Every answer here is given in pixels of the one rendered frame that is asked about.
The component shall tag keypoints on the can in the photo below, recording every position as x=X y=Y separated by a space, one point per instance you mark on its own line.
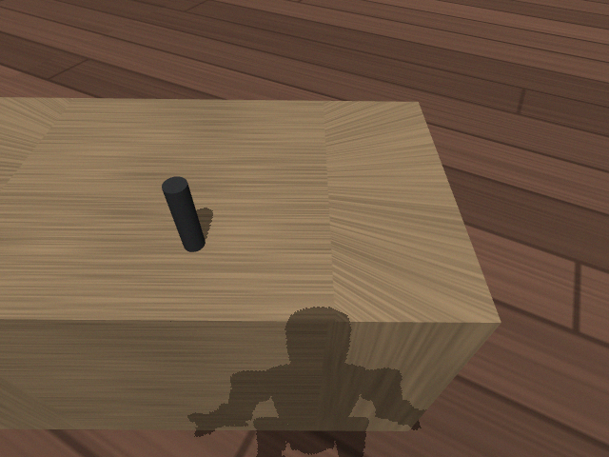
x=180 y=203

